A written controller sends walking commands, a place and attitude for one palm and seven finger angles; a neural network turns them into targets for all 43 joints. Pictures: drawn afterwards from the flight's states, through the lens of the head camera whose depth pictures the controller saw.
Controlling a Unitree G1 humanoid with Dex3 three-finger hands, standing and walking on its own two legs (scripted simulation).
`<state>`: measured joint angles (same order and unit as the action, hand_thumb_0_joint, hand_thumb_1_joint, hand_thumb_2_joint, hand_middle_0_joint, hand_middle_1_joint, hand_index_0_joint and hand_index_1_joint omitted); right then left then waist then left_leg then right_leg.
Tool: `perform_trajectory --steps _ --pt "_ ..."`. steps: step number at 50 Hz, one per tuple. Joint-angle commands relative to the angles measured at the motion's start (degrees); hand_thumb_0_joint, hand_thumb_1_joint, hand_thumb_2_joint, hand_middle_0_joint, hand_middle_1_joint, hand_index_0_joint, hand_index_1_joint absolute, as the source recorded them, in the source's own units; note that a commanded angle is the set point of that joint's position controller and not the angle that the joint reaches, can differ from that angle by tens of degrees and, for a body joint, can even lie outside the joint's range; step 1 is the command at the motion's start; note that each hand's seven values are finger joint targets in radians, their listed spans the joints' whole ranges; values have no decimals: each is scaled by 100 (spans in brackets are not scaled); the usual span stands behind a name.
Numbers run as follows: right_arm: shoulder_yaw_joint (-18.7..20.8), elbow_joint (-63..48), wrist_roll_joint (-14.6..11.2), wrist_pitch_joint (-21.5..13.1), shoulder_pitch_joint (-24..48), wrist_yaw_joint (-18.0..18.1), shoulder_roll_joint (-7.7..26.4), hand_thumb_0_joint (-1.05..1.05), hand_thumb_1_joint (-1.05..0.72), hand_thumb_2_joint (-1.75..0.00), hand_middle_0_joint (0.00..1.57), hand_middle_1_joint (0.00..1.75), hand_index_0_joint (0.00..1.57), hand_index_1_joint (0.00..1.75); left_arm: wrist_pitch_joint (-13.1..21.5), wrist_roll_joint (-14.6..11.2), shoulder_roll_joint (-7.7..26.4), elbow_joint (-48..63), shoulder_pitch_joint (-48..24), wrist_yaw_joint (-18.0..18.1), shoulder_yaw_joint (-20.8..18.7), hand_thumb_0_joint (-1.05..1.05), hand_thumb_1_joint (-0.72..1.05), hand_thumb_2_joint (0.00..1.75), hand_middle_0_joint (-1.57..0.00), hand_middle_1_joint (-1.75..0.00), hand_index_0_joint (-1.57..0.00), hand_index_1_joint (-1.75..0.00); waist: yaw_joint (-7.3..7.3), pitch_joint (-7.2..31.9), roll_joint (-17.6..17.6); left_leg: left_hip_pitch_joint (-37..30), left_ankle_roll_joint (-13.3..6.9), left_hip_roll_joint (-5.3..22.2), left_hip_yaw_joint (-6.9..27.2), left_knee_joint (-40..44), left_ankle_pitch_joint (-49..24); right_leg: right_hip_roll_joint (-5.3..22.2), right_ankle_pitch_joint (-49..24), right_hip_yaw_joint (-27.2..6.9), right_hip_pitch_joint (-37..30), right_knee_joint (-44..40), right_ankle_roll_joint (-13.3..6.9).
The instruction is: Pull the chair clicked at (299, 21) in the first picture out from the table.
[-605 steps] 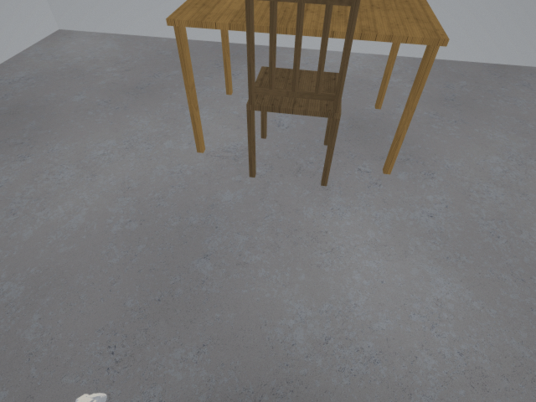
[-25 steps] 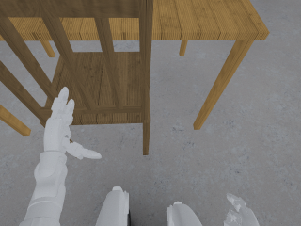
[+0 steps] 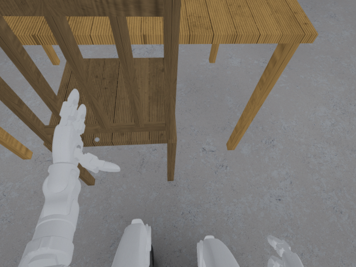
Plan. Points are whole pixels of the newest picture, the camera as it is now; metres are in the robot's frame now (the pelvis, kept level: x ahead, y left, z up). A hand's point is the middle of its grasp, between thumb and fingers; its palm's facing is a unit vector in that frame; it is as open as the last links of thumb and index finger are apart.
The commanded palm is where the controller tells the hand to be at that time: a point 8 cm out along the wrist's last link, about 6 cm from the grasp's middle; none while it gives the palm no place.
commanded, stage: push the fingers through the gap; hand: left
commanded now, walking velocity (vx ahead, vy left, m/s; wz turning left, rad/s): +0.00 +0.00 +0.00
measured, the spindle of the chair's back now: (87, 86) +0.50 +0.22 +0.07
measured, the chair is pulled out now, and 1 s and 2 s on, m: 0.00 0.00 0.00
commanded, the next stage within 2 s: hook a spindle and tug to test in 1.26 s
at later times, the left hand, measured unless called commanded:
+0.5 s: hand (96, 124) +0.42 +0.20 +0.03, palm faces +0.10 -0.99 -0.05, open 16.9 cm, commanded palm +0.41 +0.24 +0.03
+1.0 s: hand (98, 107) +0.47 +0.20 +0.03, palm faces +0.10 -0.99 -0.04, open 16.9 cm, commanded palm +0.44 +0.24 +0.03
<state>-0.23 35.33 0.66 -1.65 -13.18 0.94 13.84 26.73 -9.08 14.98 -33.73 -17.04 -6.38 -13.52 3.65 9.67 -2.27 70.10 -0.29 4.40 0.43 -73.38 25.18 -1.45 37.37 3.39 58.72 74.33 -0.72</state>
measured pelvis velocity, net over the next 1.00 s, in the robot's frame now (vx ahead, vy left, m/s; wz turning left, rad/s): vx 0.00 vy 0.00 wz -0.02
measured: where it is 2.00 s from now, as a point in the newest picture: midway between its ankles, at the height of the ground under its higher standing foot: outside the picture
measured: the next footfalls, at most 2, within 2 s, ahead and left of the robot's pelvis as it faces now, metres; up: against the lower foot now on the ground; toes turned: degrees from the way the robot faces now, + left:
none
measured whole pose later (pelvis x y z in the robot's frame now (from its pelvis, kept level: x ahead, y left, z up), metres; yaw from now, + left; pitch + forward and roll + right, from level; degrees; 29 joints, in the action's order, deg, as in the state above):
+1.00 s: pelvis +0.00 +0.00 -0.01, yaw -1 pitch +25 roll -4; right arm -0.3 37.7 2.0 4.5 -17.2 -0.5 14.2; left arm 28.1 -5.8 22.5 -55.4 -38.4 -8.3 -21.9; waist 7.0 9.1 -2.6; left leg 75.4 -0.6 5.1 0.7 -75.4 25.7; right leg -2.3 37.3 3.3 63.8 75.7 -0.5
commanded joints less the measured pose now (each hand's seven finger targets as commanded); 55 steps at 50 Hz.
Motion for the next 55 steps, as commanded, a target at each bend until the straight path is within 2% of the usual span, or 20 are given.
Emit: perform_trajectory --steps 1,3,7,9,10,12,16,18,19,22,26,31,37,41,43,45,48,50,52,55 --pt "345 -520 -10 -138 -352 54 929 0 -90 -90 20 30 20 30 399 -42 1081 957 -1559 30 -371 0 -50 30 -6 -8 -6 -8 57 2201 -219 -2831 -85 -180 255 755 -1091 -85 -1703 -105 91 -1277 -62" --pt "336 -524 -9 -97 -363 50 923 0 -90 -90 20 30 20 30 406 -52 1101 807 -1649 34 -413 0 -50 30 -6 -8 -6 -8 83 2123 -76 -2697 -101 -195 224 752 -1052 -91 -1743 -129 6 -1310 -49" --pt "344 -480 3 -65 -420 49 941 0 -90 -90 20 30 20 30 494 -49 1314 701 -1807 -16 -577 0 -50 30 -6 -8 -6 -8 68 2256 -173 -2687 -99 -199 200 702 -1155 -95 -1867 -168 -53 -1276 -54" --pt "350 -443 5 -57 -437 43 921 0 -90 -90 20 30 20 30 536 -41 1134 715 -2067 -68 -394 0 -50 30 -6 -8 -6 -8 144 2224 -308 -2792 -97 -198 194 692 -1143 -97 -1832 -175 51 -1309 -53" --pt "355 -430 2 -57 -476 44 943 0 -90 -90 20 30 20 30 535 -55 1115 634 -2103 -84 -382 0 -50 30 -6 -8 -6 -8 201 2241 -178 -2790 -109 -183 232 688 -1121 -108 -1787 -142 97 -1291 -51" --pt "361 -393 6 -27 -496 47 972 0 -90 -90 20 30 20 30 529 -31 1288 473 -2198 -111 -510 0 -50 30 -6 -8 -6 -8 148 2248 -317 -2788 -90 -186 242 688 -1110 -104 -1740 -150 136 -1281 -65" --pt "370 -361 11 1 -539 44 974 0 -90 -90 20 30 20 30 541 -20 1287 396 -2410 -124 -497 0 -50 30 -6 -8 -6 -8 159 2407 -329 -2918 -89 -182 276 684 -1213 -108 -1788 -128 144 -1260 -73" --pt "360 -330 15 35 -565 38 993 0 -90 -90 20 30 20 30 529 14 1430 254 -2568 -110 -577 0 -50 30 -6 -8 -6 -8 174 2307 -343 -2872 -82 -169 291 687 -1128 -113 -1692 -127 216 -1274 -76" --pt "356 -320 17 48 -566 31 974 0 -90 -90 20 30 20 30 512 30 1258 140 -2670 -111 -432 0 -50 30 -6 -8 -6 -8 245 2257 -284 -2816 -100 -185 277 680 -1035 -115 -1625 -131 251 -1308 -61" --pt "351 -251 31 88 -627 34 1020 0 -90 -90 20 30 20 30 528 98 1470 -113 -3027 -66 -562 0 -50 30 -6 -8 -6 -8 276 2178 -373 -2826 -84 -166 328 663 -968 -114 -1510 -108 441 -1270 -78" --pt "356 -235 72 139 -696 9 1015 0 -90 -90 20 30 20 30 586 172 1410 -293 -3405 -5 -517 0 -50 30 -6 -8 -6 -8 297 2371 -496 -3029 -74 -158 393 639 -1081 -120 -1506 -72 586 -1201 -96" --pt "339 -216 106 260 -784 -25 1038 0 -90 -90 20 30 20 30 571 247 1697 -690 -3508 53 -793 0 -50 30 -6 -8 -6 -8 291 2485 -302 -2802 -99 -166 353 564 -1150 -129 -1619 -94 443 -1164 -73" --pt "324 -188 136 370 -882 -38 1051 0 -90 -90 20 30 20 30 643 310 2005 -899 -4078 -7 -973 0 -50 30 -6 -8 -6 -8 342 2557 -442 -2634 -125 -166 298 440 -1151 -145 -1668 -160 417 -1127 -67" --pt "331 -151 133 401 -958 -64 1030 0 -90 -90 20 30 20 30 646 275 1839 -985 -4205 -127 -832 0 -50 30 -6 -8 -6 -8 405 2679 -519 -2814 -126 -153 332 425 -1315 -159 -1776 -133 484 -1110 -69" --pt "331 -114 133 445 -1008 -56 1060 0 -90 -90 20 30 20 30 589 299 2027 -1166 -4212 -153 -949 0 -50 30 -6 -8 -6 -8 407 2590 -464 -2659 -137 -155 319 397 -1293 -162 -1790 -156 461 -1118 -68" --pt "336 -154 128 449 -1028 -68 1037 0 -90 -90 20 30 20 30 571 266 1836 -1076 -4232 -202 -820 0 -50 30 -6 -8 -6 -8 409 2676 -541 -2765 -143 -162 324 410 -1344 -162 -1809 -139 487 -1102 -77" --pt "349 -179 120 497 -1039 -78 1044 0 -90 -90 20 30 20 30 534 241 2000 -1010 -3915 -202 -1004 0 -50 30 -6 -8 -6 -8 293 2778 -500 -2815 -135 -163 302 443 -1511 -163 -1977 -137 317 -1122 -78" --pt "357 -177 119 504 -1049 -95 1028 0 -90 -90 20 30 20 30 542 231 1890 -884 -3986 -183 -920 0 -50 30 -6 -8 -6 -8 354 2749 -504 -2906 -141 -158 338 449 -1594 -173 -2031 -106 370 -1100 -80" --pt "361 -187 112 531 -1023 -90 1052 0 -90 -90 20 30 20 30 542 222 2110 -823 -3828 -151 -1103 0 -50 30 -6 -8 -6 -8 298 2737 -431 -2795 -138 -156 296 466 -1516 -170 -2037 -143 260 -1141 -61" --pt "345 -162 122 516 -1029 -88 1024 0 -90 -90 20 30 20 30 583 228 1994 -707 -4024 -133 -993 0 -50 30 -6 -8 -6 -8 377 2664 -493 -2843 -146 -156 308 465 -1526 -169 -2035 -126 310 -1136 -63"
